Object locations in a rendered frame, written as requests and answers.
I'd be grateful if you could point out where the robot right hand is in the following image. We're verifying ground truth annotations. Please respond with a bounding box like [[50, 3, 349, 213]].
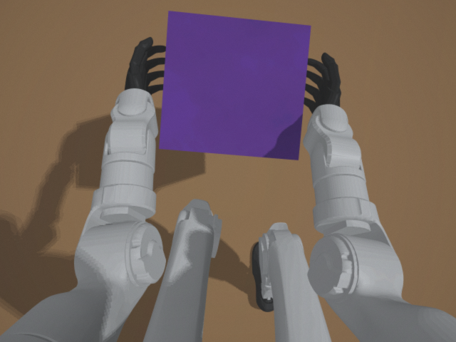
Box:
[[304, 53, 341, 114]]

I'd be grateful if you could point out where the left robot forearm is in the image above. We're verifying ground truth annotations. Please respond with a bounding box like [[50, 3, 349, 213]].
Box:
[[74, 88, 158, 278]]

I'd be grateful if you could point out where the robot right foot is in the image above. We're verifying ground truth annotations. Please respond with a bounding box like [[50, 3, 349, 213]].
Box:
[[252, 242, 274, 312]]

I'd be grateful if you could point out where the robot right upper arm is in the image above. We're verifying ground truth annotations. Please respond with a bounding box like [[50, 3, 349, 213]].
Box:
[[307, 233, 456, 342]]

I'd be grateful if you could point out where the robot right shin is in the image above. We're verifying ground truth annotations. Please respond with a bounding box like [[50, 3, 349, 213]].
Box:
[[260, 222, 304, 299]]

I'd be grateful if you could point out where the carton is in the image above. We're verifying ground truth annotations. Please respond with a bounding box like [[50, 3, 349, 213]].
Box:
[[159, 11, 311, 160]]

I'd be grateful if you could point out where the robot left hand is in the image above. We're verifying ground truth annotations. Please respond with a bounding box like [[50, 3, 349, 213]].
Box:
[[125, 37, 166, 95]]

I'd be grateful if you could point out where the right robot forearm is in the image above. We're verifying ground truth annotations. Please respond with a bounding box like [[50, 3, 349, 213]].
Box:
[[303, 104, 395, 251]]

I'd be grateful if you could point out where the robot left upper arm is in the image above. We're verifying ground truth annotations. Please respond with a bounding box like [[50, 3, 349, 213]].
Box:
[[0, 221, 166, 342]]

